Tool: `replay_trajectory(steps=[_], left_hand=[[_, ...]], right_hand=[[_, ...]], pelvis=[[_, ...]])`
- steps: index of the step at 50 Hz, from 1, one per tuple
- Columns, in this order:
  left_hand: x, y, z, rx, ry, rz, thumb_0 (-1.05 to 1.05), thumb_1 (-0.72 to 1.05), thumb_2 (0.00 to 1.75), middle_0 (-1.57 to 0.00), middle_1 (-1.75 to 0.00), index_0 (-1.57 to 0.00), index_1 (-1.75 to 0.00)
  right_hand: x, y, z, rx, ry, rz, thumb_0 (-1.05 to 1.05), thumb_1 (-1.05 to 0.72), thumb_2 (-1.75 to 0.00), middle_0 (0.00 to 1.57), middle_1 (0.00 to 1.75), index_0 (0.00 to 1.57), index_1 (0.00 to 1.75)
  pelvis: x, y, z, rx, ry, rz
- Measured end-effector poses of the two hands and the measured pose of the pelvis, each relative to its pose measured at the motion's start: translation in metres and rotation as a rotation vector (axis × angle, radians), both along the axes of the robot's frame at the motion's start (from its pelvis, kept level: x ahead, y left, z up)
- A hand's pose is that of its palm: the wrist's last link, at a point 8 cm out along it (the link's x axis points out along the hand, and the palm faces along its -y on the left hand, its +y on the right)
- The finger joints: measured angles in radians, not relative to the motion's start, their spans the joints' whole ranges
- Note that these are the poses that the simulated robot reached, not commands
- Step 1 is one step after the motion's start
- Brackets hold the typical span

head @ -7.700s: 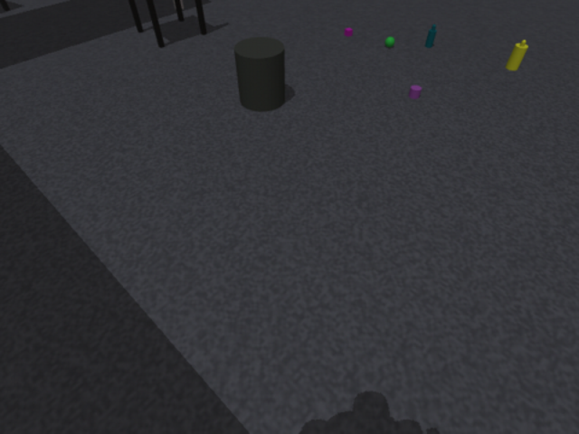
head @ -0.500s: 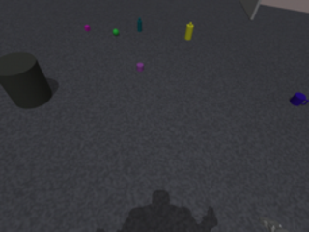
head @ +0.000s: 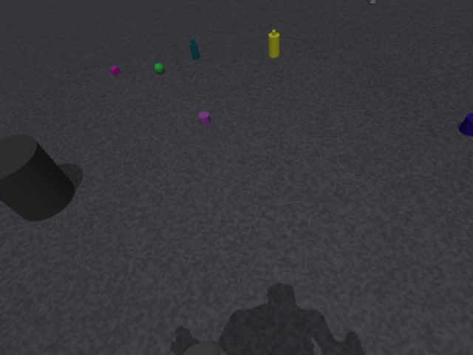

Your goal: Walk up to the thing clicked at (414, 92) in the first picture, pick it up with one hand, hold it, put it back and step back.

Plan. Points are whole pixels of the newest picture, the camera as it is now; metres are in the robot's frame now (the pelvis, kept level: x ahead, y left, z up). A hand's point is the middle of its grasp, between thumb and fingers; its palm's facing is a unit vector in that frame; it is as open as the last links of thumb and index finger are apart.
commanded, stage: walk up
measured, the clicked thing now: (204, 118) +1.56 +0.32 -0.73
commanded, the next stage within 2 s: stand in 1.50 s
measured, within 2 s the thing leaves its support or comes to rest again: neither
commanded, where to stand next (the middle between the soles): +0.11 +0.04 m, yaw -2 degrees
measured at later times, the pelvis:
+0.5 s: pelvis +0.03 +0.06 -0.01, yaw -5 degrees
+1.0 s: pelvis +0.05 +0.05 +0.01, yaw -5 degrees
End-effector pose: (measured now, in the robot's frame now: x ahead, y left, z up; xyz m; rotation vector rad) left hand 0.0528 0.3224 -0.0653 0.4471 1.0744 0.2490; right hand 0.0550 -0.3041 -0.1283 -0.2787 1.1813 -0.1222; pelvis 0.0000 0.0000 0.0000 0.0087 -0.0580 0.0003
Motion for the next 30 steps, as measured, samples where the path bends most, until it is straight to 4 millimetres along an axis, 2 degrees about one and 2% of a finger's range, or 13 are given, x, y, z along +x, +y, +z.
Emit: replay_trajectory(steps=[3,6,12,17,23,30], left_hand=[[0.009,0.007,0.000,-0.002,0.025,-0.013,0.00,0.90,0.90,-0.20,-0.30,-0.21,-0.30],[0.020,0.016,-0.008,-0.012,0.052,-0.027,0.00,0.90,0.90,-0.20,-0.30,-0.21,-0.30],[0.052,0.043,-0.050,-0.069,0.055,-0.026,0.01,0.90,0.90,-0.20,-0.30,-0.21,-0.30],[0.069,0.045,-0.070,-0.128,0.082,-0.023,0.01,0.90,0.90,-0.20,-0.30,-0.21,-0.30],[0.065,0.046,-0.075,-0.147,0.140,-0.034,0.01,0.91,0.90,-0.20,-0.30,-0.21,-0.30],[0.037,0.047,-0.059,-0.094,0.193,-0.012,0.00,0.91,0.90,-0.20,-0.30,-0.21,-0.30]], right_hand=[[0.019,0.005,0.007,-0.010,-0.025,-0.005,0.01,-0.91,-0.90,0.20,0.30,0.20,0.30],[0.033,0.011,0.013,-0.039,-0.039,-0.020,0.00,-0.91,-0.90,0.20,0.30,0.20,0.30],[0.048,0.033,0.015,-0.124,-0.041,-0.044,0.00,-0.91,-0.90,0.20,0.30,0.20,0.30],[0.049,0.057,0.030,-0.137,-0.045,-0.050,0.00,-0.91,-0.90,0.20,0.30,0.20,0.30],[0.054,0.059,0.036,-0.151,-0.084,-0.058,0.00,-0.90,-0.90,0.20,0.30,0.21,0.30],[0.049,0.044,0.023,-0.124,-0.081,-0.098,0.00,-0.90,-0.90,0.20,0.30,0.21,0.30]], pelvis=[[0.012,0.008,0.003,-0.004,0.003,-0.017],[0.022,0.019,0.002,-0.014,0.006,-0.026],[0.037,0.048,-0.015,-0.013,-0.002,-0.027],[0.038,0.059,-0.011,-0.026,-0.003,-0.049],[0.036,0.065,-0.009,-0.026,0.014,-0.077],[0.032,0.059,-0.008,-0.040,0.008,-0.086]])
